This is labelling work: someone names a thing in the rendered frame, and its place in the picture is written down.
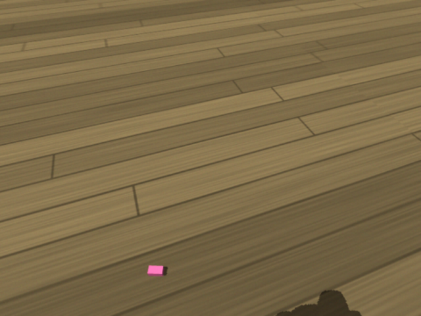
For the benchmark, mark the small box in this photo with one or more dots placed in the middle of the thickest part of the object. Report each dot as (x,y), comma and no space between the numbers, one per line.
(155,270)

